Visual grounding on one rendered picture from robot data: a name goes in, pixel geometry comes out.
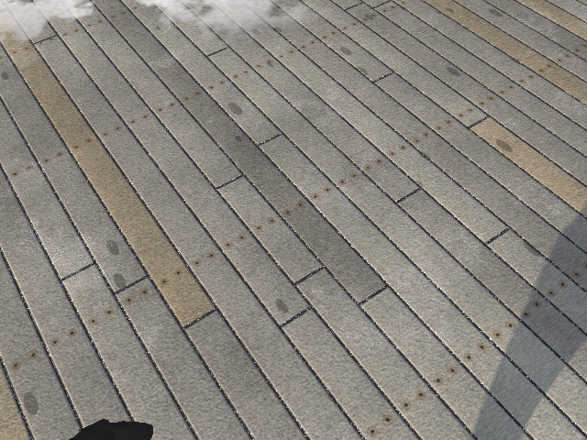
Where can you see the left robot hand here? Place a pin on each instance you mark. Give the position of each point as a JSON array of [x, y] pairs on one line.
[[104, 430]]

